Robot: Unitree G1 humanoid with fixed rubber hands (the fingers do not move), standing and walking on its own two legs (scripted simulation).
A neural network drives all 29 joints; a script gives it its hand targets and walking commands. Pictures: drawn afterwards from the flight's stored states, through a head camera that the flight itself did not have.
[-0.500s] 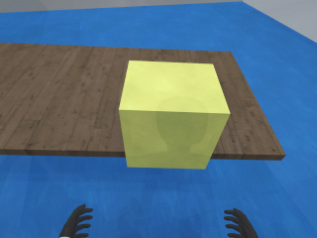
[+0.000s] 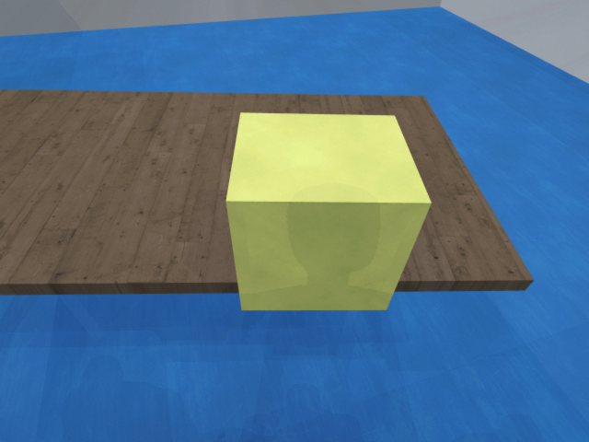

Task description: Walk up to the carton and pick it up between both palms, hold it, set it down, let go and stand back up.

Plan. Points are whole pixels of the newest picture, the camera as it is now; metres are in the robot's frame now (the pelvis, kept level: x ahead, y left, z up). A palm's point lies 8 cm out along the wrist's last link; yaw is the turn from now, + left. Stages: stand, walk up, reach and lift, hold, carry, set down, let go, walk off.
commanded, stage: stand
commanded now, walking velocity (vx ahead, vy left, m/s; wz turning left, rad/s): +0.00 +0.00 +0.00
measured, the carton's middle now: (316, 215) +0.44 -0.03 +0.09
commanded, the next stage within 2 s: none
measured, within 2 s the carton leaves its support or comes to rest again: neither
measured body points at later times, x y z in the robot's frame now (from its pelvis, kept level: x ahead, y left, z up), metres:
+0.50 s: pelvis -0.01 +0.01 +0.00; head +0.00 +0.01 +0.45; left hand -0.01 +0.23 -0.15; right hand -0.02 -0.22 -0.15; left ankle -0.02 +0.10 -0.74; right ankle +0.01 -0.12 -0.74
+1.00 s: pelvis -0.01 +0.02 +0.00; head -0.01 +0.03 +0.45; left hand -0.03 +0.23 -0.16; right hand -0.05 -0.19 -0.15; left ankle -0.02 +0.10 -0.74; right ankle +0.02 -0.12 -0.74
